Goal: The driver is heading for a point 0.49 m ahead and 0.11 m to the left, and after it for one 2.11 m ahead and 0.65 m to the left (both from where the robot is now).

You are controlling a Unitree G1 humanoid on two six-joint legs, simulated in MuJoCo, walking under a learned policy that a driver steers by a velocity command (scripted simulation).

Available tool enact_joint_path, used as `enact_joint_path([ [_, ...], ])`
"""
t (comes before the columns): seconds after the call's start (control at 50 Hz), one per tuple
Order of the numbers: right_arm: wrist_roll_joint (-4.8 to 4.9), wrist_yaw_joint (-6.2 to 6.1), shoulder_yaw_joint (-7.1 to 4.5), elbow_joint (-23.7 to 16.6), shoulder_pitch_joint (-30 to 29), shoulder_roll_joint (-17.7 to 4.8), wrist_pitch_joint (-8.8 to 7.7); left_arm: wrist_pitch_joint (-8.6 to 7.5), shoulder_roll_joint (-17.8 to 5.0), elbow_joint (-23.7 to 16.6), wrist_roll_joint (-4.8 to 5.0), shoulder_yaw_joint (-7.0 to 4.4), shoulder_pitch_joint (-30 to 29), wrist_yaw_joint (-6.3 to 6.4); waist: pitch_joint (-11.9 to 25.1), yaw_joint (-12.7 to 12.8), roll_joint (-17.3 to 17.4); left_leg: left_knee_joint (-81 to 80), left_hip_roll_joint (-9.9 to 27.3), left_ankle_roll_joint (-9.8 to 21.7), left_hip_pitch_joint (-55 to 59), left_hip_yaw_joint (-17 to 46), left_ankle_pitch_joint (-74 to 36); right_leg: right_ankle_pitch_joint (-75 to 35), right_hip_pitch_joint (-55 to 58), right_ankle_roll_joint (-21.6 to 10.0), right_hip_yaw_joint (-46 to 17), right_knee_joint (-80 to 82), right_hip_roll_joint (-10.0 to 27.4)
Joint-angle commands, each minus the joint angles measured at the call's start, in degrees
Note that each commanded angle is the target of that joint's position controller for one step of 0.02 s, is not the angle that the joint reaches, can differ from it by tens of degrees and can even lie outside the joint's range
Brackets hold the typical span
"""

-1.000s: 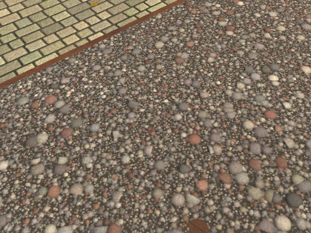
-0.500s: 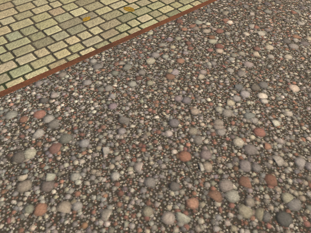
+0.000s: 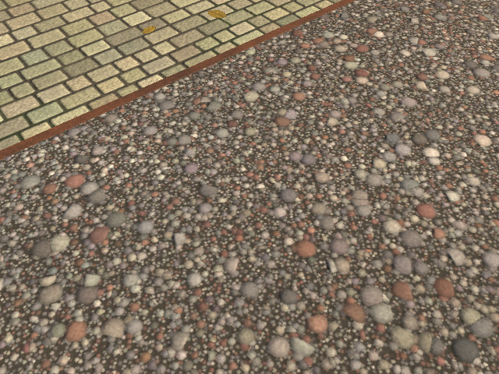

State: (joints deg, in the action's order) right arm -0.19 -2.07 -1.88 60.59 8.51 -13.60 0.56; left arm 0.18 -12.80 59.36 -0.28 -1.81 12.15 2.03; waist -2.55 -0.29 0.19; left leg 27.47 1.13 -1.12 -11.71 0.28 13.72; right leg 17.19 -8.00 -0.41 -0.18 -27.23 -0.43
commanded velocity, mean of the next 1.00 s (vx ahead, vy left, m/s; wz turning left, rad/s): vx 0.31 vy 0.00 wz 0.00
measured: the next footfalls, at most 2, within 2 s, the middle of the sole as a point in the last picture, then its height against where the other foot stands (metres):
right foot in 0.84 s outside the picture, level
left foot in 1.26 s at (208, 362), level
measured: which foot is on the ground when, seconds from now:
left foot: down 0.00-0.86, up 0.88-1.00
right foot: down 0.00-0.36, up 0.38-0.82, down 0.84-1.00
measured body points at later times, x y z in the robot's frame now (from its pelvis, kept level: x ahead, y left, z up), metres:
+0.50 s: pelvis +0.08 +0.05 +0.00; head +0.09 +0.06 +0.45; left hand +0.14 +0.31 -0.14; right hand +0.06 -0.21 -0.14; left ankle +0.03 +0.13 -0.74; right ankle +0.04 -0.10 -0.65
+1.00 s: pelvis +0.34 +0.00 +0.00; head +0.38 -0.01 +0.45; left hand +0.45 +0.26 -0.13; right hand +0.39 -0.27 -0.15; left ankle +0.27 +0.14 -0.64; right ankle +0.41 -0.08 -0.74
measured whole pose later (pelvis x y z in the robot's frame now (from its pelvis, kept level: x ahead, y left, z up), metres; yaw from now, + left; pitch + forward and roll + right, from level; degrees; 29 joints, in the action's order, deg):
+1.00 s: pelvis +0.34 +0.00 +0.00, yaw +1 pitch +0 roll -1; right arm 1.1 -1.3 -2.9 56.7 15.1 -14.7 -5.2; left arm -5.6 -13.8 55.7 -0.4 -2.8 7.5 -2.4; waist -4.0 0.2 1.8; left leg 69.7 3.3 0.9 -25.8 2.6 23.4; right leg 6.6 -17.9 -4.1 4.1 -23.9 -2.8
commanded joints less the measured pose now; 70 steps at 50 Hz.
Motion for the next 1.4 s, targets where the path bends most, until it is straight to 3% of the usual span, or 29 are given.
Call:
enact_joint_path([
  [0.02,0.01,-0.29,-0.97,-1.27,0.12,-6.13,-0.42,-0.57,-6.09,-0.87,0.01,-0.88,1.26,0.2,0.76,-0.05,-0.04,-3.73,1.06,1.26,1.82,0.85,-8.29,-8.34,-3.77,-0.71,-1.78,5.57,1.99],
  [0.1,0.05,-0.4,-0.86,-0.41,0.92,-5.85,-0.39,-0.66,-5.64,0.2,0.03,-0.6,1.96,0.22,0.51,-0.02,-0.12,-3.86,0.93,1.26,1.55,0.84,-7.82,-7.72,-4.09,-0.72,-1.6,5.84,1.92],
  [0.14,0.44,-0.56,-0.88,0.49,2.2,-5.46,-0.21,-0.43,-6.24,1.12,0.53,-0.88,3.61,0.43,0.87,0.31,-1.37,-1.61,-1.54,1.73,0.17,-1.61,7.21,8.47,-4.55,-2.1,-1.63,6.73,1.29],
  [0.18,0.62,-0.58,-1.01,-0.48,0.83,-5.62,-0.71,-0.57,-8.44,0.52,1.1,-1.62,4.37,0.6,-3.61,1.34,-4.02,3.02,-2.82,2.63,-7.2,-2.8,19.57,26.28,-7.61,-5.55,-7.35,10.16,4.88],
  [0.24,1.28,0.7,-0.66,-2.42,-1.54,-3.4,-3.26,-2.36,-11.69,0.84,1.69,-3.0,7.4,0.33,-7.4,2.55,-10.76,18.24,-0.28,3.56,-15.36,-2.41,11.74,31.54,-6.83,-13.1,-25.23,18.92,18.09],
  [0.3,2.26,1.94,-0.86,-2.78,0.31,-3.52,-5.07,-3.55,-9.94,-0.9,2.2,-2.71,3.43,-0.28,-7.44,-0.35,-8.56,11.63,2.27,6.07,-13.75,-1.07,14.4,21.22,-5.61,-11.21,-20.91,16.71,17.11],
  [0.36,1.39,2.09,-2.44,3.4,15.02,-4.92,-5.29,-3.45,-8.46,-2.67,2.12,-2.22,-0.58,-0.82,-1.38,-6.15,-2.29,-1.41,-0.74,5.18,13.14,-1.9,1.24,5.7,-17.48,-6.12,-6.47,1.44,6.93],
  [0.38,1.28,1.8,-3.64,4.28,22.51,-9.83,-5.33,-4.02,-4.31,-3.98,1.29,-1.07,-1.32,-1.07,1.94,-8.02,12.31,-10.22,11.37,9.72,21.0,17.75,7.46,4.33,-26.36,-1.95,2.03,-19.45,0.43],
  [0.4,0.78,2.62,-3.59,4.71,26.3,-12.6,-6.09,-5.04,-3.76,-6.03,1.9,-1.14,-2.18,-0.89,3.38,-7.94,18.56,-18.54,21.31,17.46,22.7,39.85,14.72,15.65,-35.35,-1.24,-0.66,-33.7,-3.2],
  [0.42,0.53,2.67,-2.35,3.47,20.83,-9.46,-7.0,-5.74,-5.52,-6.11,3.21,-1.53,-2.35,-1.14,-1.16,-4.82,10.34,-18.39,22.61,18.15,19.46,39.24,18.09,13.39,-40.1,-2.49,-5.05,-42.01,1.23],
  [0.46,0.51,3.18,-1.23,0.66,13.93,-6.28,-7.73,-6.64,-6.19,-5.23,3.0,-1.81,-1.94,-1.79,-3.97,-2.09,4.37,-18.61,17.15,13.66,16.13,25.63,11.85,1.45,-41.62,-4.42,-4.24,-41.84,5.69],
  [0.56,-0.05,2.25,-0.12,0.71,17.88,-4.94,-6.29,-5.75,-4.17,-6.44,1.4,-2.12,-6.49,-2.8,-2.66,-2.22,4.4,-19.29,11.09,11.11,14.04,8.59,-17.89,-8.97,-36.72,-1.48,0.44,-29.1,6.86],
  [0.64,-0.06,1.03,-0.45,-0.13,18.81,-7.14,-5.75,-5.62,-2.24,-10.7,1.66,-0.82,-17.05,-3.28,-4.86,-3.99,4.36,-22.24,9.52,10.85,8.76,4.12,-17.37,-17.35,-31.08,-0.07,3.11,-12.17,4.26],
  [0.74,1.01,0.82,-1.29,0.83,21.11,-7.51,-5.43,-5.98,-4.06,-13.68,2.15,-0.67,-22.18,-4.61,-6.41,-3.15,4.8,-21.0,12.84,10.47,14.73,2.52,-22.05,-18.72,-28.41,-2.74,2.42,-3.64,3.16],
  [0.78,0.81,0.77,-1.93,0.2,19.53,-8.8,-4.95,-6.28,-6.44,-13.42,2.06,-1.68,-18.76,-4.87,-2.58,-0.05,6.07,-15.01,13.76,9.32,18.51,1.57,-37.95,-15.72,-22.2,-4.63,3.24,-2.89,1.13],
  [0.82,0.27,0.81,-2.1,-0.66,17.79,-9.02,-3.92,-6.02,-10.5,-9.24,2.2,-4.06,-4.01,-4.29,7.06,7.57,7.44,2.44,11.32,7.2,16.65,-0.88,-53.58,-14.13,-3.24,-7.43,5.33,-3.0,-2.27],
  [0.84,-0.32,0.97,-1.44,-2.0,17.27,-7.8,-3.85,-5.65,-13.36,-6.68,1.72,-5.14,6.62,-3.71,14.02,11.5,4.83,18.33,9.13,5.7,3.81,-1.43,-40.89,-11.93,14.94,-10.49,-3.2,-5.05,5.17],
  [0.86,-0.06,1.72,0.74,-2.68,24.71,0.69,-4.9,-5.42,-17.84,-5.26,0.14,-5.94,12.34,-3.57,23.97,6.99,-10.85,42.75,-3.09,1.23,-18.07,-1.23,-1.94,-3.09,34.01,-20.93,-33.1,1.02,21.36],
  [0.88,1.12,2.0,0.21,-1.76,22.57,-2.03,-6.73,-5.41,-13.39,-5.25,0.17,-4.41,10.0,-3.7,24.71,7.78,-10.64,52.11,-5.11,1.99,-22.91,8.15,19.05,-9.03,31.54,-21.23,-43.44,9.51,23.17],
  [0.92,2.53,1.58,-1.17,-4.29,14.51,-6.56,-7.83,-6.05,-8.36,-7.48,0.58,-2.57,-2.64,-3.86,9.65,3.29,-3.97,52.38,1.49,2.42,-24.09,5.4,12.53,-30.84,11.78,-16.37,-21.74,9.18,19.2],
  [0.94,1.72,0.89,-1.79,-4.22,13.13,-6.53,-7.4,-6.43,-6.35,-7.54,0.32,-1.99,-5.37,-4.29,6.93,1.32,-0.98,48.66,3.43,2.11,-21.05,4.13,10.44,-37.69,3.93,-14.71,-14.8,9.98,16.51],
  [1.0,1.09,0.15,-1.91,-3.96,15.81,-2.73,-4.78,-6.99,-4.9,-5.57,-0.96,-1.24,-6.05,-4.51,5.61,-2.41,-3.5,40.72,4.97,1.75,-12.04,3.09,7.52,-44.4,-7.61,-13.9,-6.1,13.51,12.86],
  [1.1,0.0,-0.2,-1.48,-7.22,7.7,-2.46,-3.34,-6.11,-8.23,-3.87,-1.08,-1.36,-6.05,-2.27,6.74,-2.28,-4.58,18.48,4.82,-0.31,-9.02,1.48,-4.39,-45.73,-9.09,-13.17,0.14,13.75,10.28],
  [1.22,-0.13,0.19,-2.12,-8.03,2.3,-5.0,-2.29,-3.91,-8.44,-1.75,0.45,-1.03,-3.7,-1.61,5.43,-1.5,-3.73,2.72,2.46,0.89,-2.87,0.58,-9.15,-23.53,-6.91,-10.64,-3.08,10.25,10.91],
  [1.26,-0.99,-0.05,-2.89,-7.62,3.48,-8.12,-2.5,-3.77,-5.48,-0.79,0.21,-0.09,0.42,-1.46,5.65,-0.9,0.67,-4.24,6.0,3.04,4.3,4.48,-24.75,-12.7,-8.33,-5.53,-2.26,4.69,6.2],
  [1.28,-0.76,-0.33,-3.31,-8.1,2.28,-11.36,-2.29,-3.98,-4.69,0.1,-0.85,-0.1,6.48,-1.54,6.93,3.78,7.18,-1.86,10.31,6.32,8.69,8.34,-33.11,-1.97,-11.6,-3.15,0.11,1.98,1.68],
  [1.3,-0.65,-0.09,-2.52,-7.11,1.35,-7.9,-2.0,-3.44,-2.68,0.75,-0.63,0.36,8.53,-1.0,8.51,4.61,11.31,-2.97,11.43,9.67,6.22,9.94,-25.15,2.24,-9.88,-1.48,1.63,2.43,0.87],
  [1.32,-0.2,0.51,-2.18,-7.29,-0.53,-5.41,-1.94,-2.64,-4.5,0.33,-0.45,0.16,5.22,-0.57,6.19,3.46,8.83,-4.19,9.05,8.57,1.81,9.49,-16.85,0.54,-7.28,-0.84,1.7,3.52,1.03],
  [1.4,0.09,1.03,-2.29,-6.57,-1.41,-5.96,-2.69,-0.68,-6.62,0.7,-0.11,-0.33,2.81,0.06,5.34,2.2,4.25,-2.02,4.37,5.17,1.04,4.77,-18.72,-5.19,-5.41,-1.12,0.98,3.67,2.18],
])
